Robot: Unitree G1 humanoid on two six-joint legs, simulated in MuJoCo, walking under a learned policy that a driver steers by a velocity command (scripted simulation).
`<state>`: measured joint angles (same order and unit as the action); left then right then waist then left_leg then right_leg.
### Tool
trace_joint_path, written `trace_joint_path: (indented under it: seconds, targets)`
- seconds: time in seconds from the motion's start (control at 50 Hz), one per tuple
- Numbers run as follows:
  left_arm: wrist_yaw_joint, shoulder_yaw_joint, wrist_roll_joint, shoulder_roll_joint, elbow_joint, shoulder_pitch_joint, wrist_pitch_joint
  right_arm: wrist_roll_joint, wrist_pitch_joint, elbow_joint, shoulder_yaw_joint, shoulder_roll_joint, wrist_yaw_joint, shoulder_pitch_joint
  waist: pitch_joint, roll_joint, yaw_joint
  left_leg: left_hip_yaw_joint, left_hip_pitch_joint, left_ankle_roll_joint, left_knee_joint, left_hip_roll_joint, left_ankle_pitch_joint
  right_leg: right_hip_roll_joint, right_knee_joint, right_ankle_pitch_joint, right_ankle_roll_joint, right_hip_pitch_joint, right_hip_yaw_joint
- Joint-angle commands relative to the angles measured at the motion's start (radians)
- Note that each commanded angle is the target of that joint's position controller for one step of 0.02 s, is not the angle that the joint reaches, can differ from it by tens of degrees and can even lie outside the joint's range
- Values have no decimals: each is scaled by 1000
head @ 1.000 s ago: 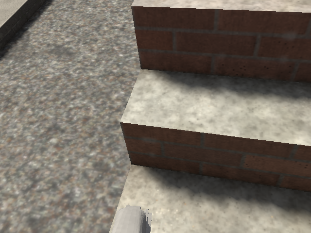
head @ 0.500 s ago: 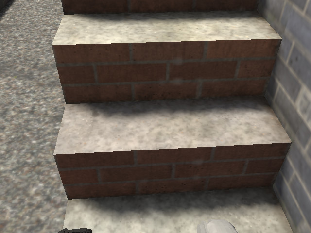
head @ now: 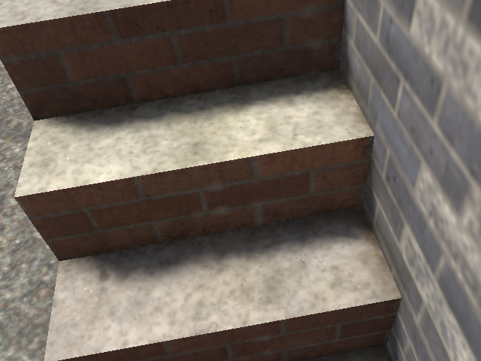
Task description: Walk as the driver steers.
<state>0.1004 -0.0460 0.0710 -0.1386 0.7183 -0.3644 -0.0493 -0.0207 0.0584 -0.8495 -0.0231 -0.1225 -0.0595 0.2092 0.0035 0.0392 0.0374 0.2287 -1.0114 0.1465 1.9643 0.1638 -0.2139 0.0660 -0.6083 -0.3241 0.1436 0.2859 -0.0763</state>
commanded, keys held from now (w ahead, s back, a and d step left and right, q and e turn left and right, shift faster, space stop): q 0.16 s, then w+q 0.62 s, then w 0.06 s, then w+e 0.16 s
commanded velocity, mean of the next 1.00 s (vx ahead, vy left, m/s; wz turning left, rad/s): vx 0.32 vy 0.00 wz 0.43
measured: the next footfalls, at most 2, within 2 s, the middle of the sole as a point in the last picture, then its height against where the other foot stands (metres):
left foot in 0.66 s outside the picture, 0.22 m higher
right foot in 1.12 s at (269, 270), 0.22 m higher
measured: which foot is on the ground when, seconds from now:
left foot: up 0.00-0.64, down 0.66-1.00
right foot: down 0.00-0.68, up 0.70-1.00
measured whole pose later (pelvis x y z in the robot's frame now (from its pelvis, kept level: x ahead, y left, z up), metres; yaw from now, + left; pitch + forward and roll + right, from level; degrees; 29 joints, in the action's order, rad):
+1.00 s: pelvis +0.31 +0.10 +0.23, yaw +21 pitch -1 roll -8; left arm 0.02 -0.08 -0.05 -0.04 0.64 -0.06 0.08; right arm 0.01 -0.05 -0.89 0.00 -0.14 0.05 0.41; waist 0.06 0.04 -0.03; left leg 0.12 -0.18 -0.02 0.58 -0.08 -0.39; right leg 0.09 -2.41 -0.12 0.07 1.46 0.09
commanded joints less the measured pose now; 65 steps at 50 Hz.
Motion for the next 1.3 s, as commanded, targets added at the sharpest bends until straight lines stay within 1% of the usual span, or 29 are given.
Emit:
trace_joint_path:
  seconds: [0.02,0.1,0.3,0.4,0.5,0.56,0.58,0.6,0.62,0.64,0.66,0.68,0.7,0.72,0.76,0.78,0.82,0.88,0.94,1.04,1.06,1.08,1.12,1.14,1.16,1.18,1.2,1.22,1.3]
  targets:
    - [14,46,-4,-188,-91,-55,-10,-5,8,54,31,-103,-13,43,24,-97,-20,-7,-194,43,217,-28,-33,-256,129,788,-115,-223,144]
    - [8,52,-9,-160,-109,-94,-11,-8,-2,109,-2,-43,-8,5,-37,-136,1,-41,-373,59,217,-79,-58,-280,159,799,-35,-324,131]
    - [-16,94,-5,-237,-128,-29,10,5,-22,161,-6,-91,35,73,-12,-66,-58,25,-510,65,251,-164,-2,-386,227,611,-9,-430,150]
    - [-10,86,-62,-181,-25,-215,49,-32,-59,275,-39,-47,24,-107,-40,-129,36,-111,-693,53,299,-192,-16,-399,354,89,69,-516,217]
    - [-11,77,-43,-178,48,-218,44,-52,-101,370,-72,7,52,-207,-141,-116,-25,-147,-751,-16,274,-206,-43,-384,411,139,3,-373,138]
    - [13,80,-88,-225,85,-153,33,-8,-65,491,-99,27,70,-390,-114,-165,-62,-409,-189,-96,-128,-239,-148,-374,651,696,5,-72,-29]
    - [6,60,-95,-200,125,-157,45,-41,-72,512,-90,-25,81,-407,-70,-101,-97,-527,174,-143,-419,-156,-137,-286,584,1219,-46,22,-155]
    - [-1,65,-119,-230,162,-198,77,-30,-60,493,-57,-38,85,-346,62,-185,-119,-561,403,-203,-449,-60,-228,-348,487,1916,-27,-46,-118]
    - [-1,88,-113,-337,179,-149,99,-18,-39,450,-3,-119,72,-138,197,-286,-249,-509,466,-260,-465,-38,-382,-448,328,2405,1,-229,-77]
    - [-10,114,-113,-444,148,-56,98,-4,-31,416,39,-219,79,-15,268,-358,-319,-472,501,-296,-622,9,-439,-437,158,2519,44,-345,-92]
    - [-24,139,-83,-517,113,12,110,28,-43,384,69,-287,105,99,365,-282,-371,-309,676,-355,-900,5,-317,-418,-57,2375,76,-326,-83]
    - [-46,128,-62,-423,34,85,138,46,-33,307,110,-352,93,250,364,-71,-373,160,976,-483,-1127,-82,-327,-282,-341,1717,69,117,50]
    - [-95,97,-25,-294,-5,192,172,76,-19,295,133,-431,23,225,326,229,-269,867,992,-613,-1569,-326,-536,43,-946,310,0,430,137]
    - [-155,80,-20,-176,-52,280,201,102,-49,275,74,-301,-5,227,302,93,-209,1033,910,-533,-1731,-397,-524,72,-1490,156,10,547,383]
    - [-189,7,-25,36,-191,369,203,37,-102,190,44,-138,14,149,-36,2,-51,743,671,-385,-1648,-361,-596,40,-1861,14,15,900,338]
    - [-188,0,-37,47,-172,278,184,-2,-121,142,16,-48,43,85,-93,13,30,512,600,-313,-1590,-293,-520,4,-1929,-15,18,950,299]
    - [-192,-21,-87,52,-132,120,179,2,-126,127,11,4,82,40,-92,5,114,170,529,-209,-1528,-229,-263,-17,-1952,21,14,942,234]
    - [-131,-15,-132,45,-71,112,169,49,-135,65,12,-41,121,69,-86,22,80,-20,479,-217,-1486,-243,77,75,-2129,71,-35,969,242]
    - [-68,-3,-137,17,-90,216,150,48,-117,56,15,-105,138,23,-99,102,37,-196,383,-175,-1534,-227,87,72,-1846,215,-69,943,170]
    - [-52,-32,-132,98,-68,341,100,39,-86,-98,34,-130,63,249,20,189,-69,-156,785,-282,-1717,-398,506,-55,-1564,162,-61,965,-30]
    - [-66,-29,-142,55,-87,335,107,5,-89,-80,52,-199,45,178,27,241,-25,-231,835,-270,-1744,-416,772,-82,-1260,58,-34,839,-38]
    - [-83,-25,-112,31,-79,323,117,-22,-90,-67,64,-243,28,138,110,227,13,-290,853,-271,-1708,-436,1342,-76,-1018,-98,6,571,-33]
    - [-95,22,-62,-112,4,94,101,-9,-116,-52,79,-356,21,64,309,276,108,-250,1024,-387,-1539,-496,2240,20,-622,-212,-28,156,-90]
    - [-116,33,-48,-105,69,159,94,-8,-107,-77,72,-278,28,244,317,190,-23,-240,993,-380,-1404,-440,2238,71,-462,-168,-5,40,11]
    - [-117,74,-39,-187,116,42,80,-16,-117,-124,68,-224,44,383,369,-59,-37,-183,761,-340,-1174,-374,1927,-82,-341,-316,111,-161,377]
    - [-116,90,-17,-231,194,-77,47,18,-147,-137,53,-202,89,307,439,-304,5,-258,791,-346,-942,-282,814,-112,-42,-355,136,-145,587]
    - [-113,84,-2,-201,203,-23,15,2,-153,-110,65,-157,117,157,361,-329,2,-210,650,-250,-454,-101,280,-183,218,-403,230,-19,826]
    - [-120,68,-24,-118,219,-3,14,-17,-170,-27,58,-121,128,15,224,-165,-23,-164,498,-227,-183,-65,174,-214,207,-563,216,121,865]
    - [-134,19,-49,35,318,20,60,13,-177,85,-6,3,128,-41,2,-2,-105,-167,207,-306,-17,-125,141,-126,1,-368,131,279,537]
Velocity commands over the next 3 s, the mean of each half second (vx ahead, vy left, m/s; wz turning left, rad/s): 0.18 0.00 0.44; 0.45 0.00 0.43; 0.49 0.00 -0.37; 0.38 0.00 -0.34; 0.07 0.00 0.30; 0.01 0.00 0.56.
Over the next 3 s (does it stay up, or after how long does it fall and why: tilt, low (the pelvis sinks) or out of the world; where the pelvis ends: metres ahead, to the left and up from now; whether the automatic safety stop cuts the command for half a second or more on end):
stays up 0.44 0.04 0.38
